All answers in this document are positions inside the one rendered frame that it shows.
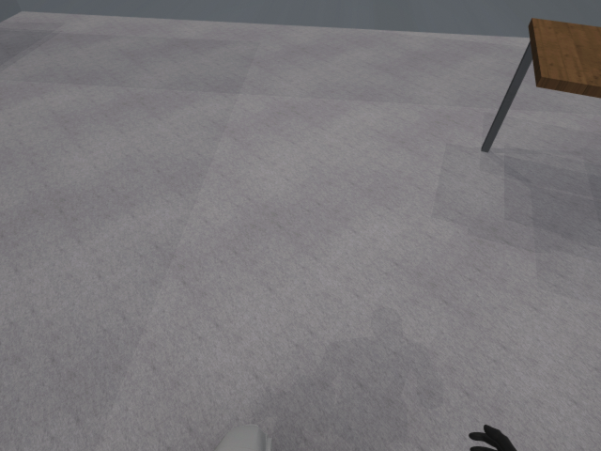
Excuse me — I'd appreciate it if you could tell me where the right robot hand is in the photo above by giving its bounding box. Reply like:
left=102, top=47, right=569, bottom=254
left=469, top=425, right=516, bottom=451

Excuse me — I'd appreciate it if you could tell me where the left robot thigh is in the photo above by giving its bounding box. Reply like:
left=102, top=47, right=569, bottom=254
left=214, top=426, right=272, bottom=451

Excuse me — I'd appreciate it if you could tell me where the table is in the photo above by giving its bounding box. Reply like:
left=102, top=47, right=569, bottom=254
left=481, top=18, right=601, bottom=152

